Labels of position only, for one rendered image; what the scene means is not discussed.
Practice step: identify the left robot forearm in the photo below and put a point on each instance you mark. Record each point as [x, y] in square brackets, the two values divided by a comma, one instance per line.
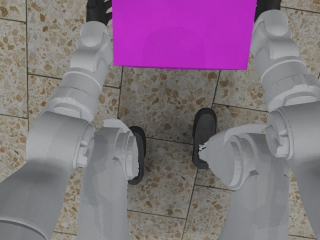
[83, 80]

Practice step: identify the left robot upper arm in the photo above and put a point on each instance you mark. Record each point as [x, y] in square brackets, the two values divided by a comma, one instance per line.
[31, 198]

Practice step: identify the carton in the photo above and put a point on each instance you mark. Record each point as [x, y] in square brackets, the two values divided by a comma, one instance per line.
[183, 34]

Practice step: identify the robot left hand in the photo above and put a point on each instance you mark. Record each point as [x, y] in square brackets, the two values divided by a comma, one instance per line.
[96, 11]

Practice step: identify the robot right shin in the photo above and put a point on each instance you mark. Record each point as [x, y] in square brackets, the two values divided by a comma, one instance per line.
[216, 143]

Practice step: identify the right robot forearm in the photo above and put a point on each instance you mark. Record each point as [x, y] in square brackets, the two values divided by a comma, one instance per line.
[281, 70]

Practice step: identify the right robot upper arm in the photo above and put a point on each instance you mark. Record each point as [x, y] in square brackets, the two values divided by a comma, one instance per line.
[293, 132]

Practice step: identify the right robot foot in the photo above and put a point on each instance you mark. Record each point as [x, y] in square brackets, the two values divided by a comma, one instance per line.
[204, 127]

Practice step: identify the robot right hand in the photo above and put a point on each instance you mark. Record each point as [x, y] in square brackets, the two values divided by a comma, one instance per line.
[265, 5]

